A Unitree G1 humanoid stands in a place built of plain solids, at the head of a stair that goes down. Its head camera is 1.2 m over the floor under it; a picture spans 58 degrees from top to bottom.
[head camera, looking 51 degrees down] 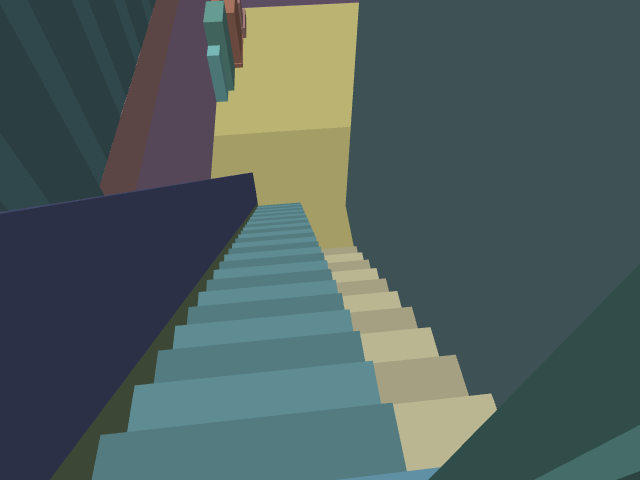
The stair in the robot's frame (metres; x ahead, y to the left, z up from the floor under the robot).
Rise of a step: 0.20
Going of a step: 0.23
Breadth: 0.91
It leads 6 degrees to the left of straight ahead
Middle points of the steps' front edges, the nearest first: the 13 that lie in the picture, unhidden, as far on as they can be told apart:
0.42 0.22 -0.20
0.65 0.25 -0.41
0.88 0.27 -0.61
1.11 0.30 -0.81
1.34 0.32 -1.02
1.57 0.35 -1.22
1.80 0.37 -1.43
2.03 0.40 -1.63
2.27 0.42 -1.83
2.50 0.45 -2.04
2.73 0.47 -2.24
2.96 0.49 -2.45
3.19 0.52 -2.65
